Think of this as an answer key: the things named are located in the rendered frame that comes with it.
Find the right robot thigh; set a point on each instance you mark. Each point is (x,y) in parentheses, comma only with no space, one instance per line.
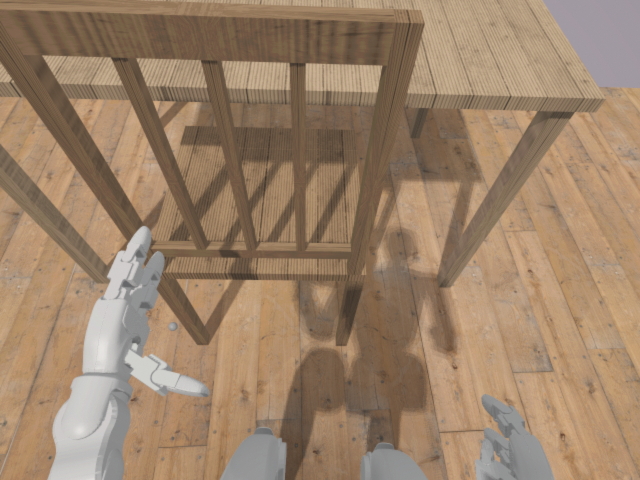
(389,464)

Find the robot left hand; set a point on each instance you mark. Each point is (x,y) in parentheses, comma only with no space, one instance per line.
(120,315)

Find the robot left forearm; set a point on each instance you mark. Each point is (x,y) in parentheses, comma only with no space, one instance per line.
(90,428)

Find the robot left shin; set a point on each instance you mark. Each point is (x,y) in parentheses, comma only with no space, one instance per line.
(263,430)

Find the chair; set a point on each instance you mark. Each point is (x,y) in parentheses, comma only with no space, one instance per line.
(242,203)

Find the robot right hand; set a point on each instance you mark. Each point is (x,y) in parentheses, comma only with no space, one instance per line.
(521,458)

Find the table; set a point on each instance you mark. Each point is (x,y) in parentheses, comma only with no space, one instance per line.
(473,54)

